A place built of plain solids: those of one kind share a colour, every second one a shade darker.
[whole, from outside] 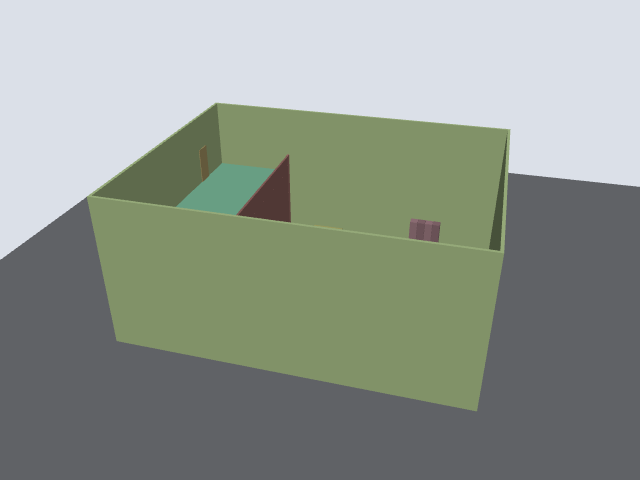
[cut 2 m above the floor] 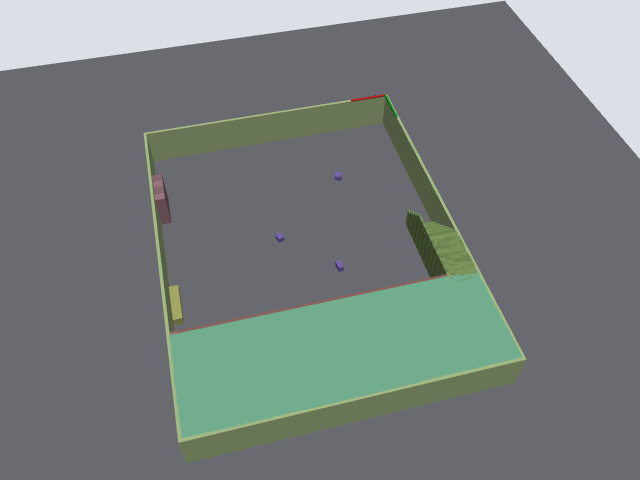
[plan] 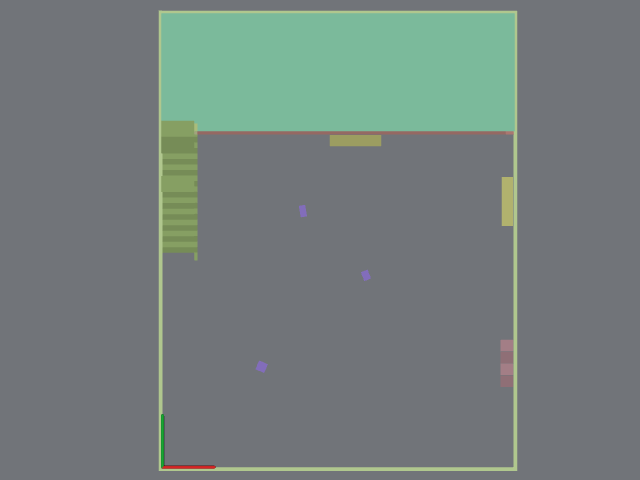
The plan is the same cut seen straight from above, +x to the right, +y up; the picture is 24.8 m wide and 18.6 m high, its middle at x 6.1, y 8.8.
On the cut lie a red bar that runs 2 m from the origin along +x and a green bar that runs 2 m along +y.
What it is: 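A drill hall 13.6 x 17.5 m, 8.1 m high, its floor clear; high windows 1.49 m broad every 3.8 m along both long walls, over 6.04 m; across the rear end a balcony 4.5 m deep at 4.11 m over closed stores; against a long wall a straight stair 1.23 m broad in ONE RUN of 23 risers of 0.178 m; guards of upright bars over a masonry kerb 1.08 m over every tread and the balcony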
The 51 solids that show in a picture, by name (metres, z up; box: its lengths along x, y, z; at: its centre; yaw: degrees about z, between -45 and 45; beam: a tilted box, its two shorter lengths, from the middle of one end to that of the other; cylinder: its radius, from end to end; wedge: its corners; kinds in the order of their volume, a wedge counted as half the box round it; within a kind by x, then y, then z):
{
 "gal_1": {"box": [13.7, 4.58, 4.16], "at": [6.8, 15.3, 2.03]},
 "wall_1": {"box": [0.15, 17.84, 8.16], "at": [-0.07, 8.77, 4.03]},
 "wall_2": {"box": [13.9, 0.15, 8.16], "at": [6.8, -0.07, 4.03]},
 "wall_3": {"box": [13.9, 0.15, 8.16], "at": [6.8, 17.61, 4.03]},
 "wall_4": {"box": [0.15, 17.84, 8.16], "at": [13.68, 8.77, 4.03]},
 "stair_1": {"box": [1.28, 0.62, 0.23], "at": [0.59, 8.61, 0.06]},
 "stair_2": {"box": [1.28, 0.62, 0.41], "at": [0.59, 8.83, 0.15]},
 "stair_3": {"box": [1.28, 0.62, 0.59], "at": [0.59, 9.04, 0.24]},
 "stair_4": {"box": [1.28, 0.62, 0.76], "at": [0.59, 9.26, 0.33]},
 "stair_5": {"box": [1.28, 0.62, 0.94], "at": [0.59, 9.47, 0.42]},
 "stair_6": {"box": [1.28, 0.62, 1.12], "at": [0.59, 9.68, 0.51]},
 "stair_7": {"box": [1.28, 0.62, 1.3], "at": [0.59, 9.9, 0.6]},
 "stair_8": {"box": [1.28, 0.62, 1.48], "at": [0.59, 10.11, 0.69]},
 "stair_9": {"box": [1.28, 0.62, 1.66], "at": [0.59, 10.33, 0.78]},
 "stair_10": {"box": [1.28, 0.62, 1.83], "at": [0.59, 10.54, 0.87]},
 "stair_11": {"box": [1.28, 0.62, 2.01], "at": [0.59, 10.75, 0.96]},
 "stair_12": {"box": [1.28, 0.62, 2.19], "at": [0.59, 10.97, 1.05]},
 "stair_13": {"box": [1.28, 0.62, 2.37], "at": [0.59, 11.18, 1.14]},
 "stair_14": {"box": [1.28, 0.62, 2.55], "at": [0.59, 11.4, 1.22]},
 "stair_15": {"box": [1.28, 0.62, 2.73], "at": [0.59, 11.61, 1.31]},
 "stair_16": {"box": [1.28, 0.62, 2.91], "at": [0.59, 11.82, 1.4]},
 "stair_17": {"box": [1.28, 0.62, 3.08], "at": [0.59, 12.04, 1.49]},
 "stair_18": {"box": [1.28, 0.62, 3.26], "at": [0.59, 12.25, 1.58]},
 "stair_19": {"box": [1.28, 0.62, 3.44], "at": [0.59, 12.47, 1.67]},
 "stair_20": {"box": [1.28, 0.62, 3.62], "at": [0.59, 12.68, 1.76]},
 "stair_21": {"box": [1.28, 0.62, 3.8], "at": [0.59, 12.89, 1.85]},
 "stair_22": {"box": [1.28, 0.62, 3.98], "at": [0.59, 13.11, 1.94]},
 "stair_23": {"box": [0.12, 0.21, 1.58], "at": [1.29, 9.91, 0.74]},
 "stair_24": {"box": [0.12, 0.21, 1.76], "at": [1.29, 10.12, 0.83]},
 "stair_25": {"box": [0.12, 0.21, 1.94], "at": [1.29, 10.34, 0.92]},
 "stair_26": {"box": [0.12, 0.21, 2.11], "at": [1.29, 10.55, 1.01]},
 "stair_27": {"box": [0.12, 0.21, 2.29], "at": [1.29, 10.76, 1.1]},
 "stair_28": {"box": [0.12, 0.21, 2.47], "at": [1.29, 10.98, 1.19]},
 "stair_29": {"box": [0.12, 0.21, 2.65], "at": [1.29, 11.19, 1.27]},
 "stair_30": {"box": [0.12, 0.21, 2.83], "at": [1.29, 11.4, 1.36]},
 "stair_31": {"box": [0.12, 0.21, 3.01], "at": [1.29, 11.62, 1.45]},
 "stair_32": {"box": [0.12, 0.21, 3.18], "at": [1.29, 11.83, 1.54]},
 "stair_33": {"box": [0.12, 0.21, 3.36], "at": [1.29, 12.05, 1.63]},
 "piece_1": {"box": [11.95, 0.12, 4.26], "at": [7.33, 12.95, 2.08]},
 "piece_2": {"box": [11.95, 0.12, 5.24], "at": [7.33, 12.95, 2.57]},
 "piece_3": {"box": [0.3, 0.12, 5.28], "at": [13.45, 12.95, 2.59]},
 "locker_1": {"box": [0.5, 0.45, 1.87], "at": [13.34, 3.33, 0.89]},
 "locker_2": {"box": [0.5, 0.45, 1.87], "at": [13.34, 3.79, 0.89]},
 "locker_3": {"box": [0.5, 0.45, 1.87], "at": [13.34, 4.25, 0.89]},
 "locker_4": {"box": [0.5, 0.45, 1.87], "at": [13.34, 4.71, 0.89]},
 "bench_1": {"box": [2.0, 0.44, 0.5], "at": [7.48, 12.65, 0.2]},
 "bench_2": {"box": [0.44, 1.9, 0.5], "at": [13.36, 10.29, 0.2]},
 "box_cardboard_1": {"box": [0.37, 0.37, 0.35], "at": [3.84, 3.89, 0.13], "yaw": -22.7},
 "box_cardboard_2": {"box": [0.25, 0.45, 0.38], "at": [5.44, 9.92, 0.14], "yaw": 9.2},
 "box_cardboard_3": {"box": [0.29, 0.37, 0.36], "at": [7.88, 7.43, 0.13], "yaw": 22.3},
 "door_1": {"box": [0.95, 0.04, 2.1], "at": [11.02, 17.52, 5.11]}
}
